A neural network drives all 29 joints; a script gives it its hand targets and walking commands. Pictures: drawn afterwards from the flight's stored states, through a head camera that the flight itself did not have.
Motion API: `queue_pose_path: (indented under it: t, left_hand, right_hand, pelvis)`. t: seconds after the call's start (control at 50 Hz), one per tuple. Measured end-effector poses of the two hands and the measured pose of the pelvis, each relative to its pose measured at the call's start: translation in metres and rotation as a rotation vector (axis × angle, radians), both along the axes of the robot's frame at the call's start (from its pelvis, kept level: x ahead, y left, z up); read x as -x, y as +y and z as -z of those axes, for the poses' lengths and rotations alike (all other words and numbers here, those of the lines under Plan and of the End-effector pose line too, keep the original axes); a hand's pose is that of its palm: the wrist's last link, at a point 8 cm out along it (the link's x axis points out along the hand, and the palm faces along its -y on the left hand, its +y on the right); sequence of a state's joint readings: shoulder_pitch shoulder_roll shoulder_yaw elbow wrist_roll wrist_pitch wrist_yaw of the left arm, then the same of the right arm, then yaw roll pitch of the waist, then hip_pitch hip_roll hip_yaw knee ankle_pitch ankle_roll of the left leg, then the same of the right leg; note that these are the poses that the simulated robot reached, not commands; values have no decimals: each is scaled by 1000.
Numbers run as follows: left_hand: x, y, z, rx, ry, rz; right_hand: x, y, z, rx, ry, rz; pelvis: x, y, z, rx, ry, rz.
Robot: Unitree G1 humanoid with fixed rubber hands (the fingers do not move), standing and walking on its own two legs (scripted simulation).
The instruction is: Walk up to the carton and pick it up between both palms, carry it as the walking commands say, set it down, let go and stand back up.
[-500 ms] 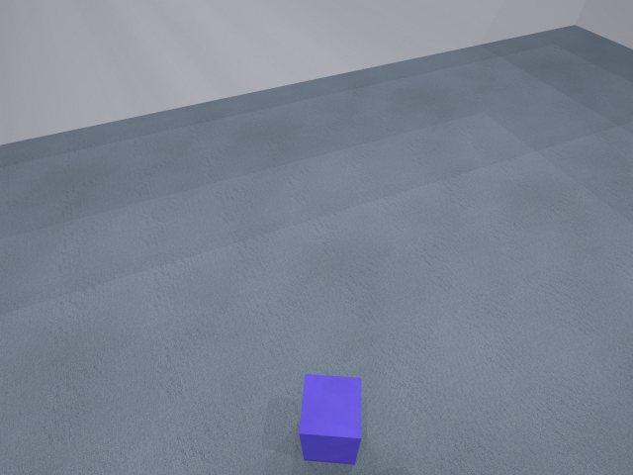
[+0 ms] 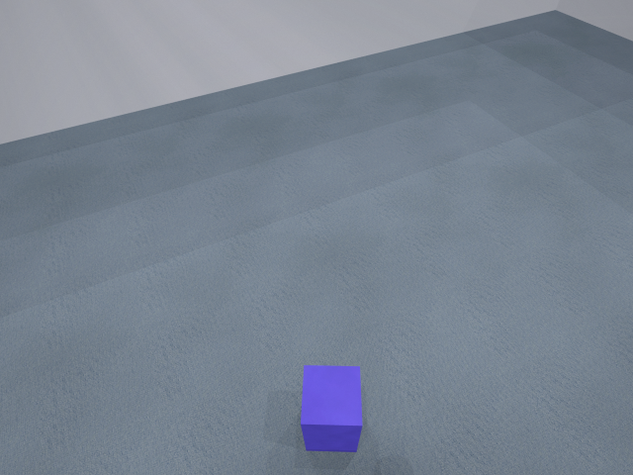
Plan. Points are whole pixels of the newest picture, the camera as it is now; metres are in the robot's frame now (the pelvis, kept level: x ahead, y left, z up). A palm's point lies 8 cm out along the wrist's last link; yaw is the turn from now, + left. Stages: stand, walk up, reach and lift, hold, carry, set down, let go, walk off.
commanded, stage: walk up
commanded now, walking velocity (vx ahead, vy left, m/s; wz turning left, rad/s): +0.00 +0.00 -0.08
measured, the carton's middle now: (331, 411) +0.39 +0.00 -0.64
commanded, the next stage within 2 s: stand in 1.82 s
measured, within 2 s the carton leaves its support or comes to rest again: neither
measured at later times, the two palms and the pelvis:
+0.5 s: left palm out of the picture +0.07 +0.23 -0.13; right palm out of the picture -0.02 -0.27 -0.14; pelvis -0.03 -0.01 +0.00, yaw -7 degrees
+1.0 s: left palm out of the picture -0.02 +0.29 -0.14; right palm out of the picture +0.00 -0.21 -0.13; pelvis -0.03 +0.04 +0.00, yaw -8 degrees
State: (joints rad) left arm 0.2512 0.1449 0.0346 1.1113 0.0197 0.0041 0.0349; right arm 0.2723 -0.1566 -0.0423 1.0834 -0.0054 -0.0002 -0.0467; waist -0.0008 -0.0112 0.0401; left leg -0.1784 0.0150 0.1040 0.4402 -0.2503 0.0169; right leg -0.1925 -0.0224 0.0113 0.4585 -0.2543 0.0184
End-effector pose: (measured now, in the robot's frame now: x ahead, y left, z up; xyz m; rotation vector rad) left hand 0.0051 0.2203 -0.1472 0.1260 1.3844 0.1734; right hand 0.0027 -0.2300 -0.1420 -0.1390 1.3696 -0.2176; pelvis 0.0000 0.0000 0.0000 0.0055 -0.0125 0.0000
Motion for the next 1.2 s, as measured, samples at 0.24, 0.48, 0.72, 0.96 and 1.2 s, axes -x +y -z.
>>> queue_pose_path:
  t: [0.24,0.48,0.72,0.96,1.2]
  left_hand:
    - [-15,17,0,-46,-63,46]
    - [-67,19,-19,-64,-186,166]
    - [-26,-8,-29,-89,-139,150]
    - [17,62,-14,-90,-17,100]
    - [-6,76,4,3,-4,139]
  right_hand:
    - [0,-23,2,59,-50,31]
    - [19,-35,-10,70,-142,81]
    - [33,-42,-1,-5,-69,86]
    - [6,8,-9,28,-104,35]
    - [28,67,-22,31,-122,74]
  pelvis:
    - [16,1,8,-3,18,50]
    - [28,-4,3,2,23,117]
    - [33,-19,-4,-19,23,139]
    - [34,31,0,-1,46,134]
    - [30,64,-5,23,14,141]
